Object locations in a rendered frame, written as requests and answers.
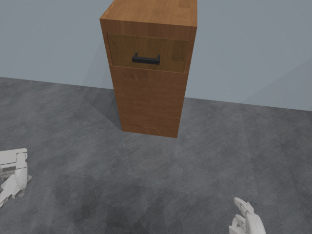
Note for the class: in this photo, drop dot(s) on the drawer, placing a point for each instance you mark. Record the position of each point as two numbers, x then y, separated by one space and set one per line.
173 52

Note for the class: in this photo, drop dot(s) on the handle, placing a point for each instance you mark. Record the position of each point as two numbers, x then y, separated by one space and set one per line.
146 60

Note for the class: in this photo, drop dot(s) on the robot left hand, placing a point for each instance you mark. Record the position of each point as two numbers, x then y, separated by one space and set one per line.
14 171

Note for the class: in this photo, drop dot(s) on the robot right hand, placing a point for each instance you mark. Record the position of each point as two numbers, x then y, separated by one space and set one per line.
251 224

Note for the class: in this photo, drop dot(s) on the cabinet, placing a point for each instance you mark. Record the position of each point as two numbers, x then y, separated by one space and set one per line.
150 101

